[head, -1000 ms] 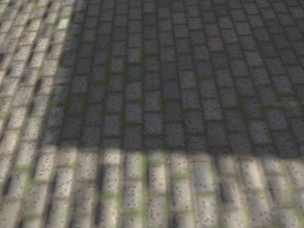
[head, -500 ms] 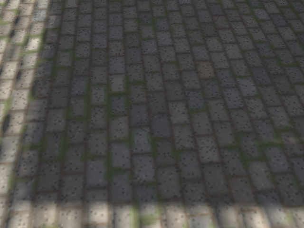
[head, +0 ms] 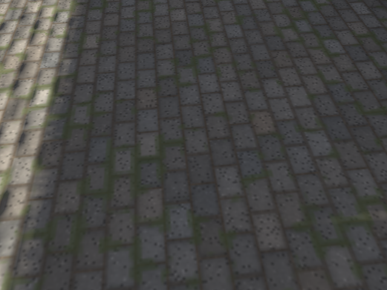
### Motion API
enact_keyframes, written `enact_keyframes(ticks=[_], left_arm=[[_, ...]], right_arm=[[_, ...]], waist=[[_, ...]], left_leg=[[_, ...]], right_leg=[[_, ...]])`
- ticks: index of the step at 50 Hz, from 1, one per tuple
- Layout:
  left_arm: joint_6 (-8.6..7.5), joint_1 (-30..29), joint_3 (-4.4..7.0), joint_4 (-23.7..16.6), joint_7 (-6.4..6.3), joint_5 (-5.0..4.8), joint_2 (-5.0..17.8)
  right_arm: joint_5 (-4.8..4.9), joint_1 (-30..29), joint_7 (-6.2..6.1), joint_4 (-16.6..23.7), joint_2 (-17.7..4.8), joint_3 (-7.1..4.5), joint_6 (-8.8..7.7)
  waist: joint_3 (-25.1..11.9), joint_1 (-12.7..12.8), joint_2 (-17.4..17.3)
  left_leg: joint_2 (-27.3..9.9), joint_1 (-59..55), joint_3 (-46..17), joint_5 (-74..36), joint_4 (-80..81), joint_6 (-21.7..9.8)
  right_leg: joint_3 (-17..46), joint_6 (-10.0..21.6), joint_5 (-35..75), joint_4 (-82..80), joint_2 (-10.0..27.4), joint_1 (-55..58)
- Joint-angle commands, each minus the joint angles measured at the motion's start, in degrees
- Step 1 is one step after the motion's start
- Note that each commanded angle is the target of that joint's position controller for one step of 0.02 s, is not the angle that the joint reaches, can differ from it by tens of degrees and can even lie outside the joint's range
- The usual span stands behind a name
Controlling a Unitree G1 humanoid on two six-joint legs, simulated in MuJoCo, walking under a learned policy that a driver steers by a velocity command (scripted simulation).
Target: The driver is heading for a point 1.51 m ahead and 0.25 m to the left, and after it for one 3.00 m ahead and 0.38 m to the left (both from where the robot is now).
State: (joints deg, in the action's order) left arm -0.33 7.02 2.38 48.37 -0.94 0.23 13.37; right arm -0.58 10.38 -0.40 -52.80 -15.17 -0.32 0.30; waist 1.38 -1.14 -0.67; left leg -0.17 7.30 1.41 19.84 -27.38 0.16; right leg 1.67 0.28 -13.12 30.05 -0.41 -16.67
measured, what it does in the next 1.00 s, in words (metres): stands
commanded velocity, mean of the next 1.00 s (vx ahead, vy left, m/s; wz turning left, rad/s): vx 0.01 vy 0.00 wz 0.00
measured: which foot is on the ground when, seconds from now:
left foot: down 0.00-1.00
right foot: down 0.00-1.00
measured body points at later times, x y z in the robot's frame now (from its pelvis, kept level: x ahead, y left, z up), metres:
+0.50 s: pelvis -0.01 -0.01 +0.00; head +0.00 -0.01 +0.45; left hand +0.09 +0.26 -0.14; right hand +0.02 -0.26 -0.15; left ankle -0.06 +0.12 -0.74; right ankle +0.03 -0.12 -0.74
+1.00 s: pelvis -0.01 +0.00 +0.00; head +0.00 +0.00 +0.45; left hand +0.05 +0.25 -0.15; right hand -0.03 -0.24 -0.15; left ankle -0.06 +0.12 -0.74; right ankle +0.03 -0.12 -0.74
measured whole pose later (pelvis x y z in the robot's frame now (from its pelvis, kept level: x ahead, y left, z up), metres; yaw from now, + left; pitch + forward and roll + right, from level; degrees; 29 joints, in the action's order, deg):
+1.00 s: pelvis -0.01 +0.00 +0.00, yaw +0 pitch -1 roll +0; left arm 1.3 7.4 1.9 65.6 -2.1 -0.1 12.1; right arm -0.4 19.3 -2.2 -62.1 -10.9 0.4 -1.0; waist 2.1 0.0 0.0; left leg -0.7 7.1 1.7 18.6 -26.8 0.2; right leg 1.9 0.2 -10.7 27.6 -0.8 -15.7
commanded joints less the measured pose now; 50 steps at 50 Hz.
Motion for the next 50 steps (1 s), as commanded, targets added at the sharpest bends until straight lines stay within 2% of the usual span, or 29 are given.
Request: enact_keyframes(ticks=[1, 8, 24, 36, 50], left_arm=[[-0.57, -0.7, 1.83, -1.0, -0.23, -0.16, 7.6], [0.01, -2.2, 1.82, 3.4, -0.52, -0.25, 7.3], [1.04, -3.3, 1.34, 11.1, -1.02, -0.25, 6.5], [1.20, -2.0, 0.72, 14.2, -1.16, -0.27, 5.6], [1.26, 0.3, 0.27, 15.6, -1.41, -0.37, 4.7]], right_arm=[[0.18, 1.9, -0.54, 0.9, -6.3, -1.49, 0.08], [0.12, 2.3, -1.12, -1.8, -6.2, -1.59, 0.45], [-0.04, 6.3, -1.75, -6.2, -4.3, -0.78, -0.59], [0.03, 10.2, -1.91, -7.8, -2.4, -0.29, -1.23], [0.19, 13.6, -1.95, -8.8, -0.9, -0.20, -1.57]], waist=[[-5.6, -0.1, 1.6], [-3.6, -0.1, 0.8], [0.1, 0.6, 1.0], [1.0, 1.0, 0.5], [1.3, 1.1, 0.3]], left_leg=[[-2.5, 3.7, -1.9, -15.9, 3.3, -0.2], [-2.4, 3.4, -1.6, -12.9, 4.5, 0.1], [-2.2, 6.7, -1.0, -5.2, 6.4, 0.1], [-2.0, 7.8, -1.0, -3.9, 6.9, -0.3], [-1.9, 8.0, -1.1, -5.4, 7.1, -0.6]], right_leg=[[4.8, 3.9, 27.5, -1.4, 4.7, 10.6], [3.9, 3.6, 21.6, -2.9, 3.6, 9.8], [2.9, 2.6, 9.4, -5.7, 2.1, 8.1], [2.5, 2.3, 6.9, -6.2, 1.7, 7.2], [2.2, 2.1, 8.5, -6.0, 1.5, 7.0]])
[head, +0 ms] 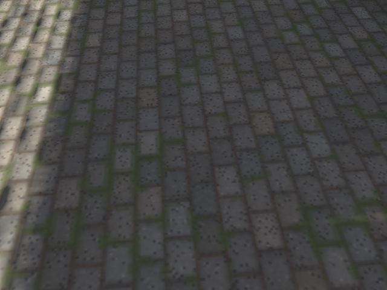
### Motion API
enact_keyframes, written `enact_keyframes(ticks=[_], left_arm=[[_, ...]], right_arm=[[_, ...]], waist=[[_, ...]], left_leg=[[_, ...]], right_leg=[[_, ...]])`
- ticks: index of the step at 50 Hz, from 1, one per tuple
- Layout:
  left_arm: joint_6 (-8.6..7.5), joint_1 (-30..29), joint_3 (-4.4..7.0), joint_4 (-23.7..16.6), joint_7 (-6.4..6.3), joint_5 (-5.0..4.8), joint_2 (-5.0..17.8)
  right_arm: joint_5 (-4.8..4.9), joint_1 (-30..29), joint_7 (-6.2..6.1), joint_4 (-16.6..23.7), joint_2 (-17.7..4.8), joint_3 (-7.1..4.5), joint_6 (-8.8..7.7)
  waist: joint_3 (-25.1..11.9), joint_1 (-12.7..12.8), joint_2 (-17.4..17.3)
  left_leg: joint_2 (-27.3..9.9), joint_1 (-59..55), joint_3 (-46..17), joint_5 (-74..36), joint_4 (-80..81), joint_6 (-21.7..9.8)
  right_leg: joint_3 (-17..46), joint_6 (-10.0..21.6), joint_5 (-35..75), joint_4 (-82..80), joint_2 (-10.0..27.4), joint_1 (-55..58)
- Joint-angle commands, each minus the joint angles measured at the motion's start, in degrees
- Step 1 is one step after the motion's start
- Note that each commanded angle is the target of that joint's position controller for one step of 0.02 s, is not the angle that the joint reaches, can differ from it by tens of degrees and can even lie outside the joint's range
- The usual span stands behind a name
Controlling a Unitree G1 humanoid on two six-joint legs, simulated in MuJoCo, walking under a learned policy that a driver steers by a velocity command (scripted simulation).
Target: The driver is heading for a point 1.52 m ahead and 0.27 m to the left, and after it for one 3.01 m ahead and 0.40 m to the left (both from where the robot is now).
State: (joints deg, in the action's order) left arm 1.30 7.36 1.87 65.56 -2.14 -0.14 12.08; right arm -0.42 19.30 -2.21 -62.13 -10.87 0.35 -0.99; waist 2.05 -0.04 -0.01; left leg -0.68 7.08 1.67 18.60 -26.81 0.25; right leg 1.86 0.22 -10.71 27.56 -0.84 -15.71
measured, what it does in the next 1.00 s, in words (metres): stands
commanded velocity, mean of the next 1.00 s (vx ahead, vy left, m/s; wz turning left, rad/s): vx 0.00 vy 0.00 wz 0.00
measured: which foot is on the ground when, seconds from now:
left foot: down 0.00-1.00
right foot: down 0.00-1.00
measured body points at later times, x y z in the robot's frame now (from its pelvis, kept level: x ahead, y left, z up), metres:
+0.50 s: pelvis +0.00 +0.00 +0.00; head +0.02 +0.00 +0.45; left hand +0.05 +0.25 -0.15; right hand -0.03 -0.23 -0.16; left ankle -0.05 +0.12 -0.74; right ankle +0.04 -0.12 -0.74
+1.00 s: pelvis +0.01 +0.01 +0.00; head +0.02 +0.01 +0.45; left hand +0.04 +0.25 -0.16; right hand -0.03 -0.22 -0.16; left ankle -0.05 +0.12 -0.74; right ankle +0.04 -0.12 -0.74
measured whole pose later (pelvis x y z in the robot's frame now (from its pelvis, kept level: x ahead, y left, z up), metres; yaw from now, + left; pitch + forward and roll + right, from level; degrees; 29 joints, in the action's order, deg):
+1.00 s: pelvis +0.01 +0.01 +0.00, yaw +0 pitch -1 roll +0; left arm 1.1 10.7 1.8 65.2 -2.8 -0.4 10.8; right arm -0.1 22.2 -2.2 -62.1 -8.8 -0.6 -1.4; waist 2.0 0.0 0.2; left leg 0.0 6.8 1.7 19.0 -26.5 -0.5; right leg 2.0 -0.5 -11.4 27.7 -0.1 -15.7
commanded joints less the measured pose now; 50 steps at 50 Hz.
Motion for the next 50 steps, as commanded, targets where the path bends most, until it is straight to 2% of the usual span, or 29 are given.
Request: enact_keyframes(ticks=[1, 50], left_arm=[[-0.38, 0.1, 0.77, -1.5, -0.23, -0.02, 5.9], [-0.56, 5.1, 0.70, -1.6, -0.87, -0.30, 4.1]], right_arm=[[0.04, 4.9, -0.14, 0.5, -5.1, -0.88, -0.30], [0.33, 9.1, -0.16, 0.1, -2.6, -1.75, -0.59]], waist=[[0.6, 0.0, -0.4], [1.6, 0.0, -0.5]], left_leg=[[-1.4, 8.2, -1.3, -4.3, 6.6, -0.7], [-1.1, 8.1, -1.7, -6.6, 6.7, -1.4]], right_leg=[[2.0, 2.2, 6.2, -3.4, 2.0, 6.1], [1.4, 1.6, 8.4, -2.5, 2.1, 6.0]])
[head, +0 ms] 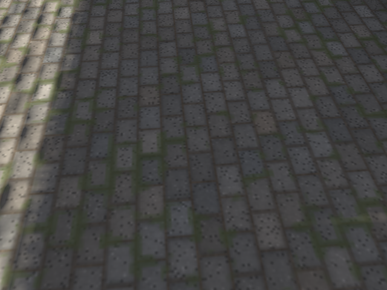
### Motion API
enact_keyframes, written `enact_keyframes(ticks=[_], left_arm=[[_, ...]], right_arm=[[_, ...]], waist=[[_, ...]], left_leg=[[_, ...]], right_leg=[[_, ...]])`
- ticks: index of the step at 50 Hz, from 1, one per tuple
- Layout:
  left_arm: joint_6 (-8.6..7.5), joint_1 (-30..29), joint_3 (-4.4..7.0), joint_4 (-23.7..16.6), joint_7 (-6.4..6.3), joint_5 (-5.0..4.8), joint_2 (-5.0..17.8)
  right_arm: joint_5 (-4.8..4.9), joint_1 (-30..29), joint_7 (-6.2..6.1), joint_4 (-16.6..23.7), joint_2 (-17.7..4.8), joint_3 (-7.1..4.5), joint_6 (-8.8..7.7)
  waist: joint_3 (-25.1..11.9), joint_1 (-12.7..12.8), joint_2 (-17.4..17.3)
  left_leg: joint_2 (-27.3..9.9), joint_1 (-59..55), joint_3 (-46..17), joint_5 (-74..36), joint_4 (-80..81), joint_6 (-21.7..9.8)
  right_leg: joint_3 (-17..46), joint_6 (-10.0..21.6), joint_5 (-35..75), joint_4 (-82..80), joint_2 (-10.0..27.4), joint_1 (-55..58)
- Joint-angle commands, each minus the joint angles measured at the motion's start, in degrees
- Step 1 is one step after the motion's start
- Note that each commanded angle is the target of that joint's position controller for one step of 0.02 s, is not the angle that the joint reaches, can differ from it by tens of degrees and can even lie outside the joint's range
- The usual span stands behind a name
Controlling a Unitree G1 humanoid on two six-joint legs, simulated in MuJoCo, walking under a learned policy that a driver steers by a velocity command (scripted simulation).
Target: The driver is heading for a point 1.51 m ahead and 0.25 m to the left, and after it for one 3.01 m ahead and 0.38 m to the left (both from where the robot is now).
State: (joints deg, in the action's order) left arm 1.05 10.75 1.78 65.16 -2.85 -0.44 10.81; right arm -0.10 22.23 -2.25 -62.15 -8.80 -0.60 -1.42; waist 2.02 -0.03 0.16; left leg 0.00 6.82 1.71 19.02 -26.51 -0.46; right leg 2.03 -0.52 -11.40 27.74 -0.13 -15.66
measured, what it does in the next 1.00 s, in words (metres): walks ahead: left foot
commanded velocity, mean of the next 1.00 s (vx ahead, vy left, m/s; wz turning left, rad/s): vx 0.06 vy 0.00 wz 0.00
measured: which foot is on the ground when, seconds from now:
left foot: down 0.00-0.58, up 0.60-0.84, down 0.86-1.00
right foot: down 0.00-1.00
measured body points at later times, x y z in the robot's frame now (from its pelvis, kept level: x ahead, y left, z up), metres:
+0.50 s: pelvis +0.03 -0.01 +0.00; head +0.03 -0.02 +0.45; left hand +0.06 +0.24 -0.15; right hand -0.04 -0.25 -0.16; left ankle -0.05 +0.11 -0.74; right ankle +0.03 -0.12 -0.72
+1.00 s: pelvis +0.10 -0.03 +0.00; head +0.12 -0.03 +0.45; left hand +0.13 +0.21 -0.16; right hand +0.14 -0.28 -0.15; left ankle +0.09 +0.11 -0.74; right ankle +0.06 -0.12 -0.74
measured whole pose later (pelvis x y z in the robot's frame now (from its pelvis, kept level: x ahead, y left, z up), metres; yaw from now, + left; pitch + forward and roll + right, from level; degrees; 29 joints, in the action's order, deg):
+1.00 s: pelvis +0.10 -0.03 +0.00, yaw +1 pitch +0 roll -1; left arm -1.6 13.2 1.6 62.5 -1.5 -0.2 10.8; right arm 0.5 13.3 -2.7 -60.4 -10.3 -2.6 -0.2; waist 1.7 0.5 -0.3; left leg -2.7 12.1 -1.0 16.6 -29.1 2.0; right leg -3.9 2.6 -17.6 26.1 -2.1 -8.2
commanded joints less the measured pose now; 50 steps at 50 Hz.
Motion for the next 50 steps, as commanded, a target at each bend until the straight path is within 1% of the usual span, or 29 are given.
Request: enact_keyframes(ticks=[1, 15, 16, 17, 18, 19, 20, 21, 22, 24, 25, 27, 28, 29, 30, 31, 33, 35, 36, 38, 40, 41, 42, 43, 44, 45, 46, 47, 50], left_arm=[[-0.31, 1.8, 0.78, -1.2, -0.17, 0.00, 5.4], [-0.40, 2.9, 0.83, -1.3, -0.25, -0.05, 5.0], [-0.36, 3.8, 0.67, -0.8, -0.25, -0.01, 4.3], [-0.32, 4.0, 0.76, -0.7, -0.28, -0.22, 4.3], [-0.49, 3.9, 1.00, -0.8, -0.26, -0.50, 4.6], [-1.06, 2.3, 1.07, -1.7, -0.08, -0.52, 4.6], [-2.07, -0.1, 0.90, -3.1, 0.37, -0.65, 3.9], [-3.23, -2.0, 0.64, -4.4, 0.95, -0.82, 3.1], [-4.20, -3.3, 0.72, -5.3, 1.50, -1.13, 3.4], [-5.41, -3.3, 0.76, -6.1, 2.03, -1.42, 3.7], [-5.76, -0.9, 0.78, -5.4, 2.22, -1.36, 3.3], [-5.34, 6.9, 1.95, -1.9, 2.33, -0.72, 4.3], [-4.84, 11.3, 2.87, -1.3, 2.13, -0.47, 6.8], [-4.35, 15.0, 3.91, -1.2, 1.79, -0.61, 12.2], [-4.62, 18.6, 2.53, -0.4, 2.05, 0.55, 9.1], [-5.34, 14.2, 1.52, -1.4, 2.04, 0.87, 6.9], [-5.88, 6.1, 0.98, -4.1, 2.27, 0.82, 7.1], [-5.63, 3.2, 0.00, -4.5, 2.07, 1.13, 4.9], [-5.40, 3.8, -0.10, -4.1, 1.83, 1.35, 5.1], [-4.85, 5.1, 0.17, -3.7, 1.31, 1.21, 7.0], [-4.16, 3.9, 0.48, -4.1, 1.10, 0.20, 8.5], [-3.82, 2.9, 0.57, -4.3, 1.19, -0.61, 8.6], [-3.78, 4.5, 0.74, -3.7, 1.50, -1.04, 8.4], [-3.87, 5.4, 0.69, -3.6, 1.78, -0.44, 7.5], [-3.71, 7.0, 0.73, -3.6, 2.01, 0.28, 5.9], [-3.40, 7.3, 0.48, -3.3, 1.80, 0.49, 4.4], [-3.24, 6.6, 0.58, -3.2, 1.58, 0.23, 4.7], [-3.05, 6.3, 0.48, -3.2, 1.29, 0.06, 4.3], [-2.33, 7.1, 0.60, -3.1, 1.02, 0.31, 5.0]], right_arm=[[0.02, 6.2, -0.12, 0.2, -4.6, -0.81, -0.17], [0.07, 6.6, -0.06, 0.2, -4.2, -0.95, -0.24], [0.11, 7.7, -0.13, -0.4, -3.8, -0.90, -0.16], [0.44, 8.0, -0.30, -0.5, -4.7, -1.26, 0.02], [0.80, 7.4, -0.56, 0.1, -6.6, -1.88, 0.15], [1.18, 7.9, -0.76, 0.7, -8.1, -2.39, 0.06], [1.61, 9.0, -0.82, 0.9, -10.2, -3.10, -0.35], [1.81, 8.4, -0.81, 1.4, -12.1, -3.92, -0.93], [1.42, 7.8, -0.72, 1.8, -11.7, -4.02, -1.58], [0.89, 4.8, -0.34, 3.0, -9.7, -3.61, -2.08], [1.23, 2.8, -0.13, 3.6, -9.5, -3.54, -1.73], [1.56, 3.5, 0.03, 3.3, -10.0, -3.50, -0.62], [1.12, 3.3, -0.10, 3.6, -9.1, -3.05, -0.72], [-0.03, 5.0, -0.70, 4.5, -4.6, -1.77, -1.08], [0.22, 5.5, -0.81, 4.2, -3.0, -1.28, -1.09], [1.34, 6.3, -0.69, 3.8, -4.3, -1.93, -0.79], [1.01, 3.5, -0.63, 3.5, -4.9, -2.28, -0.61], [0.85, 2.0, -0.86, 3.5, -4.8, -2.67, -0.13], [1.05, 1.3, -0.90, 3.5, -4.1, -2.47, 0.08], [1.40, -0.8, -1.06, 3.9, -3.9, -2.15, 0.45], [1.51, -0.8, -1.22, 3.5, -4.4, -2.15, 1.25], [1.21, -0.2, -1.19, 2.9, -4.4, -2.09, 1.63], [0.38, -0.5, -1.18, 2.8, -5.9, -2.29, 2.11], [-0.14, -1.0, -1.30, 3.3, -7.6, -2.49, 2.61], [0.53, -2.8, -1.27, 3.2, -10.0, -2.99, 2.76], [1.02, -4.3, -0.98, 2.9, -9.2, -3.13, 2.48], [0.85, -4.6, -0.82, 2.8, -7.6, -2.96, 1.99], [0.47, -5.3, -0.74, 2.7, -7.5, -3.07, 1.44], [0.60, -5.3, -0.37, 2.0, -7.1, -3.23, 0.26]], waist=[[1.7, 0.0, -0.6], [1.9, 0.0, -0.6], [0.6, 0.0, -1.0], [1.6, -0.2, -2.0], [3.3, -0.4, -4.1], [5.7, -1.3, -6.2], [8.0, -2.4, -9.3], [10.7, -2.8, -11.0], [12.2, -2.7, -10.2], [12.0, -1.4, -7.9], [9.9, 0.2, -7.0], [3.7, 2.6, -5.2], [0.4, 4.1, -0.7], [-3.6, 4.0, 11.3], [-7.8, 4.9, 14.4], [-5.1, 1.8, 8.9], [-2.2, -0.3, 3.5], [-1.4, -2.0, 4.2], [-1.6, -1.9, 5.2], [-2.8, -1.3, 5.2], [-3.7, -2.1, 4.2], [-3.0, -3.0, 3.6], [-2.4, -2.6, 2.6], [-1.6, -1.6, 0.5], [1.0, 1.3, -4.6], [2.4, 1.0, -5.6], [2.9, 0.2, -3.7], [1.9, 0.3, -2.9], [-1.9, 0.5, -2.2]], left_leg=[[-1.8, 8.4, -1.7, -7.0, 6.4, -0.7], [-1.8, 8.4, -1.9, -7.3, 6.4, -0.9], [-1.4, 7.9, -1.6, -1.7, 7.0, -1.2], [-1.5, 8.6, -2.4, 7.1, 7.9, -2.2], [-2.9, 9.4, -5.0, 16.8, 9.1, -4.1], [-6.4, 9.4, -10.1, 25.2, 12.0, -6.6], [-12.1, 8.1, -17.4, 30.0, 16.0, -9.7], [-17.9, 8.3, -24.0, 29.7, 18.7, -12.8], [-20.5, 6.4, -26.7, 25.8, 19.5, -14.3], [-18.1, 1.8, -21.0, 5.7, 14.8, -11.9], [-14.9, 2.5, -15.3, -3.8, 11.2, -9.6], [-9.1, 7.8, -8.3, -16.6, 3.5, -6.0], [-5.3, 10.2, -4.2, -20.4, -5.0, -3.1], [2.0, 18.6, 1.9, -6.9, -18.6, 1.6], [2.3, 18.5, -3.2, 16.3, -30.3, 3.2], [-0.4, 18.8, -7.0, 17.7, -38.4, 3.1], [-3.4, 19.3, -6.7, 12.6, -38.1, 2.6], [-4.8, 14.9, -5.4, 8.2, -28.2, 2.9], [-4.3, 13.3, -4.1, 7.2, -23.3, 3.2], [-3.2, 10.5, -2.5, 6.1, -15.0, 3.6], [-2.7, 6.2, -1.5, -0.6, -6.1, 3.4], [-2.5, 2.4, -1.0, -9.0, 0.6, 2.7], [-3.3, -0.8, -2.5, -16.3, 2.4, 2.0], [-5.4, -2.8, -4.6, -21.3, 2.6, 1.0], [-5.1, -0.5, -4.0, -21.7, -0.1, -0.5], [-4.0, 2.1, -3.6, -17.7, -0.6, -1.1], [-3.8, 2.9, -3.8, -18.5, -0.2, -0.7], [-3.9, 3.1, -4.0, -21.2, 0.0, -0.3], [-3.6, 2.0, -3.6, -25.4, -0.5, -0.3]], right_leg=[[1.2, 2.3, 9.1, -2.7, 1.4, 6.0], [1.1, 2.1, 9.2, -2.5, 1.5, 5.9], [0.1, 2.1, 3.6, -2.2, 0.7, 6.5], [-1.6, 2.1, -5.0, -0.4, -1.0, 5.0], [-3.7, 2.3, -14.4, 2.7, -2.8, 1.4], [-4.8, 2.5, -18.4, 6.6, -3.4, -3.8], [-5.9, 2.6, -16.1, 12.3, -3.0, -9.2], [-4.6, 3.2, -12.9, 17.7, -0.1, -12.9], [-3.0, 3.9, -14.2, 21.2, 2.2, -17.5], [-2.0, 4.7, -17.3, 17.1, 4.0, -19.5], [-3.9, 4.8, -14.7, 9.3, 2.8, -13.0], [-7.9, 3.2, 2.9, 0.3, -2.6, 5.7], [-2.1, 3.9, 10.6, -1.7, 1.2, 12.3], [11.8, 9.5, 23.2, -4.5, 11.4, 19.6], [25.1, 15.9, 32.2, -9.4, 20.6, 18.5], [22.4, 16.3, 32.6, -8.3, 21.2, 14.2], [12.3, 13.5, 34.1, -8.0, 17.3, 8.5], [4.7, 10.9, 37.0, -8.3, 12.3, 5.3], [2.9, 10.5, 38.6, -7.8, 10.9, 5.5], [2.3, 11.1, 40.0, -6.5, 10.2, 7.1], [3.2, 11.5, 35.2, -5.8, 10.6, 6.6], [2.8, 10.4, 29.9, -5.9, 9.8, 4.4], [2.9, 8.3, 20.7, -7.1, 8.4, 2.2], [2.2, 6.4, 8.5, -8.0, 6.5, 0.0], [-0.8, 4.8, 0.8, -9.5, 2.2, -0.9], [-2.5, 3.6, 0.6, -9.0, 0.6, 0.5], [-2.9, 3.2, 3.8, -7.4, 0.5, 1.5], [-3.0, 3.2, 8.7, -6.1, 0.9, 3.0], [-3.1, 3.4, 16.2, -3.9, 1.5, 7.0]])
